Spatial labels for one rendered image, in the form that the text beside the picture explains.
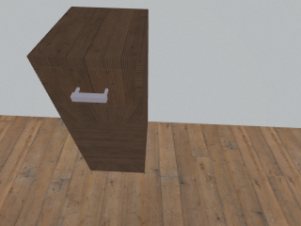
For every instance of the cabinet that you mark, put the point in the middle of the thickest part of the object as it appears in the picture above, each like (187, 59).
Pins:
(109, 137)

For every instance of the handle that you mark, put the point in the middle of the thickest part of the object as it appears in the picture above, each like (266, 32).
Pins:
(86, 97)

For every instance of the drawer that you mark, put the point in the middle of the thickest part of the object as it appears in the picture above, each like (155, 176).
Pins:
(121, 84)

